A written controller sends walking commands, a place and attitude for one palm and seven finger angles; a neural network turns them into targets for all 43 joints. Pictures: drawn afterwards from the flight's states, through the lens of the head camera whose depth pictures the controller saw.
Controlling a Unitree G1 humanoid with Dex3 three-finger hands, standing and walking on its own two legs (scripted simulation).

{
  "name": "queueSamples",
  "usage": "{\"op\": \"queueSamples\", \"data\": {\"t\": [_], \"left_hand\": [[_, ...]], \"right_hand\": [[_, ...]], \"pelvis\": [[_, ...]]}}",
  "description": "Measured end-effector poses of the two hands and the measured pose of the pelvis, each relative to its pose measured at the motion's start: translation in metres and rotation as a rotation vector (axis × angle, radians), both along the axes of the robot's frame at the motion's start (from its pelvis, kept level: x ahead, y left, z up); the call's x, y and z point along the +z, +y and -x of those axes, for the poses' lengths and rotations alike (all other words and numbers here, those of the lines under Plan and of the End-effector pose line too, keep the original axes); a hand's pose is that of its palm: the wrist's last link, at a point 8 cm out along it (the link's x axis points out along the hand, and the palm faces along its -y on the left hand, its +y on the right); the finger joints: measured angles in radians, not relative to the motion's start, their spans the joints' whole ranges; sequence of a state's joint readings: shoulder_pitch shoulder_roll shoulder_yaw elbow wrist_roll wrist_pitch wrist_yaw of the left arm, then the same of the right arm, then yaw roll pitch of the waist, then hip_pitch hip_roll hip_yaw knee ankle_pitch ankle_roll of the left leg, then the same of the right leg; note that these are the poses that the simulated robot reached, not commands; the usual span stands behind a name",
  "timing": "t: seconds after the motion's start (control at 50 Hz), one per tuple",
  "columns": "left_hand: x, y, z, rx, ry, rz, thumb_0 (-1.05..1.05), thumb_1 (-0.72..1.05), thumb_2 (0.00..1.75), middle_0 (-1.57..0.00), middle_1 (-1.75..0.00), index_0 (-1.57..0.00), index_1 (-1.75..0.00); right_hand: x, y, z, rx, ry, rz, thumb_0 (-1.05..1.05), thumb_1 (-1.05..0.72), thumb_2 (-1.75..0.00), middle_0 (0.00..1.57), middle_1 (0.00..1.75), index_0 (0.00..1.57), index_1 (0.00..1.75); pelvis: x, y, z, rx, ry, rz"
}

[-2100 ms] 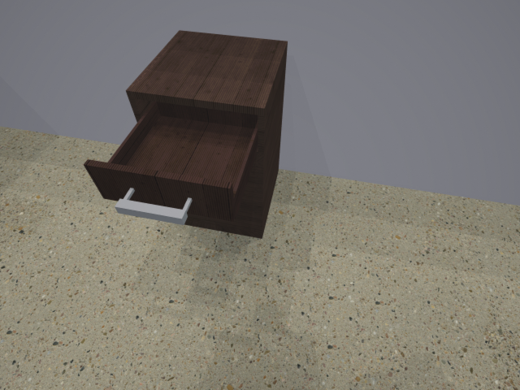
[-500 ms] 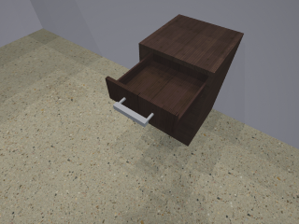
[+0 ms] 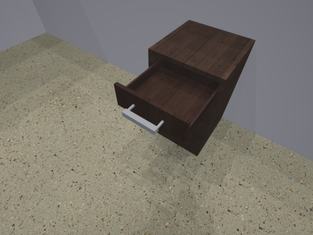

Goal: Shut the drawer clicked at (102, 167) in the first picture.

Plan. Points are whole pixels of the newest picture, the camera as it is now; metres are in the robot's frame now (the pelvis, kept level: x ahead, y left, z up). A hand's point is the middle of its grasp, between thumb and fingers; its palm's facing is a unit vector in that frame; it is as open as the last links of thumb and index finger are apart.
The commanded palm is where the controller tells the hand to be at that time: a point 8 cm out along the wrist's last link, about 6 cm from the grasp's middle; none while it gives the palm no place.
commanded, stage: look at it before walking up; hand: left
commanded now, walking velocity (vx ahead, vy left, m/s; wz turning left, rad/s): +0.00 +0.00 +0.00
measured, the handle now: (143, 117) +0.59 +0.09 -0.17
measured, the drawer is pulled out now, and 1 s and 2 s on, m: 0.30 0.30 0.30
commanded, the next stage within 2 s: turn to face it in 0.14 s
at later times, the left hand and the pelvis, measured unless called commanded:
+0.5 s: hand out of the picture +0.01 +0.19 -0.19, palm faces -0.03 -0.98 -0.20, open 7.4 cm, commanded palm none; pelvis -0.02 +0.00 -0.01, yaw -7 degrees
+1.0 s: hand out of the picture +0.11 +0.14 -0.17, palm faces -0.27 -0.93 -0.23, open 7.4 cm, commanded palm none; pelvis +0.01 -0.03 +0.00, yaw -22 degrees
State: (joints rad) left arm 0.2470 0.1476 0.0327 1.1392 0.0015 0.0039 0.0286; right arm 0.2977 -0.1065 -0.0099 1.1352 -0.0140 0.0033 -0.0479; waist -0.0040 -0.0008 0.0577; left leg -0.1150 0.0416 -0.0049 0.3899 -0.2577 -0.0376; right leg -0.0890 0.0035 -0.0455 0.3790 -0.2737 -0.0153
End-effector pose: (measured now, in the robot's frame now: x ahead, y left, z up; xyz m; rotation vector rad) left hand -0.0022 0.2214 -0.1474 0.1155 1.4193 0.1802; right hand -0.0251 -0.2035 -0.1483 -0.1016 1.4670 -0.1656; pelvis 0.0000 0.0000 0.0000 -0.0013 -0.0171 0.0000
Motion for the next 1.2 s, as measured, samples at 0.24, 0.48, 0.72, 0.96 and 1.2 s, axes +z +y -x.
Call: {"op": "queueSamples", "data": {"t": [0.24,0.48,0.72,0.96,1.2], "left_hand": [[-0.004,-0.007,0.021,0.007,0.052,0.038,0.0,0.9,0.9,-0.2,-0.29,-0.2,-0.3],[-0.008,0.012,-0.004,-0.061,0.051,-0.005,0.0,0.9,0.9,-0.2,-0.29,-0.2,-0.3],[0.015,-0.006,-0.073,-0.206,-0.082,-0.122,0.0,0.9,0.9,-0.19,-0.29,-0.2,-0.3],[0.015,-0.036,-0.11,-0.336,-0.071,-0.055,0.0,0.9,0.9,-0.2,-0.3,-0.2,-0.3],[-0.016,-0.016,-0.185,-0.435,-0.099,0.011,0.0,0.9,0.9,-0.2,-0.3,-0.2,-0.3]], "right_hand": [[0.004,-0.002,-0.005,0.011,-0.015,0.027,0.01,-0.91,-0.9,0.2,0.3,0.2,0.3],[-0.005,-0.013,0.007,-0.084,-0.035,0.053,0.01,-0.91,-0.89,0.2,0.3,0.2,0.3],[-0.015,-0.081,0.003,-0.179,-0.078,0.068,0.01,-0.91,-0.89,0.2,0.3,0.2,0.3],[0.02,-0.112,-0.065,-0.256,-0.291,0.153,0.01,-0.91,-0.9,0.2,0.3,0.2,0.3],[0.027,-0.07,-0.078,-0.308,-0.327,0.221,0.01,-0.91,-0.89,0.2,0.3,0.2,0.3]], "pelvis": [[0.0,0.006,0.003,-0.004,0.003,0.001],[-0.009,0.002,0.015,-0.1,0.013,-0.016],[-0.01,-0.035,0.021,-0.219,0.022,-0.035],[0.001,-0.036,-0.001,-0.368,0.034,-0.03],[-0.013,-0.003,-0.044,-0.451,0.039,0.015]]}}
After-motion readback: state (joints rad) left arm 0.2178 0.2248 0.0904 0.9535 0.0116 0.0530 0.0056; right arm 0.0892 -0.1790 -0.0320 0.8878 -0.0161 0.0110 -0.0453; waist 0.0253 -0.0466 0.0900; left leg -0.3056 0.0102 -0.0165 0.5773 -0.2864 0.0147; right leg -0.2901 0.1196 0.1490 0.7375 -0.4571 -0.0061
